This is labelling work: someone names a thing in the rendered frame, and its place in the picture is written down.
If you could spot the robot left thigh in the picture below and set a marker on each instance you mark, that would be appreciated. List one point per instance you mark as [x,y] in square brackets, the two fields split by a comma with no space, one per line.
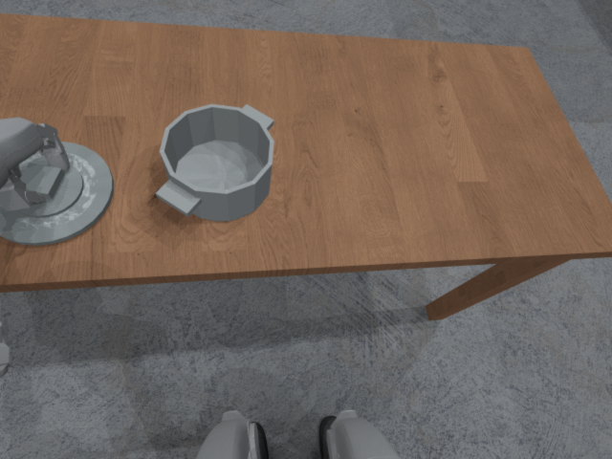
[232,439]

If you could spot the pot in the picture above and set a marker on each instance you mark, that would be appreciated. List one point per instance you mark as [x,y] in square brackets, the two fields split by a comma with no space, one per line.
[218,160]

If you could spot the left robot hand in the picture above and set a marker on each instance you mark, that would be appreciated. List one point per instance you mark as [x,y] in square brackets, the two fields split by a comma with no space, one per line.
[20,139]

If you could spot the robot thigh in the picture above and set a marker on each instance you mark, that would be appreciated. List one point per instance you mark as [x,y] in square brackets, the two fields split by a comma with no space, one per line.
[356,438]
[232,439]

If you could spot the robot right thigh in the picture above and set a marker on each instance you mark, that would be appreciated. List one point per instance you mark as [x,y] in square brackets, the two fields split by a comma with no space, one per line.
[356,438]

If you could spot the lid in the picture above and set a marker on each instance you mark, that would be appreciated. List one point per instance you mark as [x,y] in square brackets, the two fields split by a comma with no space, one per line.
[82,197]

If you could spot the table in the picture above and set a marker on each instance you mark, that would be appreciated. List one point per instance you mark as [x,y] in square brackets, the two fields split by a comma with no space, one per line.
[388,154]

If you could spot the knob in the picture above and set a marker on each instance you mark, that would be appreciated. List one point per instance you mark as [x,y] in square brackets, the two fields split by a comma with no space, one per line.
[43,179]

